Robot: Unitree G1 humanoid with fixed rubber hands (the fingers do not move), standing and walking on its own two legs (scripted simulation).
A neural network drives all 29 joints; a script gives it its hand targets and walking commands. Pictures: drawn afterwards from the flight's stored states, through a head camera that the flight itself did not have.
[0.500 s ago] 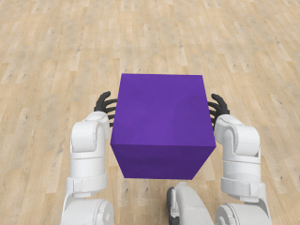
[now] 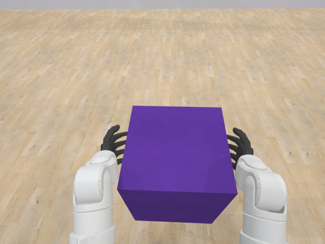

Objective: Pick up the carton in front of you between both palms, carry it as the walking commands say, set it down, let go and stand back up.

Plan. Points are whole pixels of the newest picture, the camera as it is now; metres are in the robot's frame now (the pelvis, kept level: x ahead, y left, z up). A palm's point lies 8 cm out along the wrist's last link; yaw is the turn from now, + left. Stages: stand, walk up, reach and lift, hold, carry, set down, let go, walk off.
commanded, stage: carry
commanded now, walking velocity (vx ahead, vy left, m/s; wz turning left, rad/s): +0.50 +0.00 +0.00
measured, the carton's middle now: (174, 168) +0.30 +0.00 +0.03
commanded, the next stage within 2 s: none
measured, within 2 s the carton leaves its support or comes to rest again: neither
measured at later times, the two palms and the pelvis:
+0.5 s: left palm (136, 85) +0.57 +0.14 +0.09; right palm (226, 88) +0.57 -0.16 +0.09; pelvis +0.31 -0.01 -0.01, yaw -1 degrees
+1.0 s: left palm (141, 43) +0.90 +0.16 +0.08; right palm (208, 43) +0.89 -0.14 +0.09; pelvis +0.63 +0.02 -0.01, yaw -1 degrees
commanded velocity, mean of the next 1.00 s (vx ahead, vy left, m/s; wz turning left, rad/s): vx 0.50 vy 0.00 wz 0.00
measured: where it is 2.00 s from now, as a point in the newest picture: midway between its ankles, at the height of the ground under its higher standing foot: (174, 135)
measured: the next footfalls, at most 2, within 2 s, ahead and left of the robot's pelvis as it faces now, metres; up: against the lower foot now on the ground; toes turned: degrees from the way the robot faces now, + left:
left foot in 0.02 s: +0.16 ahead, +0.11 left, +0.00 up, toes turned +10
right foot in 0.50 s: +0.48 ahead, -0.11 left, +0.00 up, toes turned -13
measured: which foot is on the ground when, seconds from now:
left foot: up 0.00-0.00, down 0.02-0.50, up 0.52-0.94, down 0.96-1.00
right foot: down 0.00-0.04, up 0.06-0.48, down 0.50-1.00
